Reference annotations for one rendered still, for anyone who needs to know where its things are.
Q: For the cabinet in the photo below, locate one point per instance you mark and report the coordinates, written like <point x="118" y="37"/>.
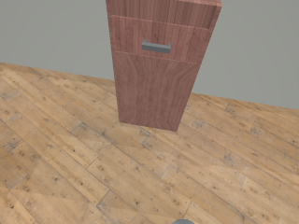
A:
<point x="151" y="91"/>

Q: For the drawer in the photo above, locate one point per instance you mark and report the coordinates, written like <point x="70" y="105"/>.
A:
<point x="186" y="41"/>

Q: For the handle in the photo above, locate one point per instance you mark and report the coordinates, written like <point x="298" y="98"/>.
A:
<point x="156" y="47"/>

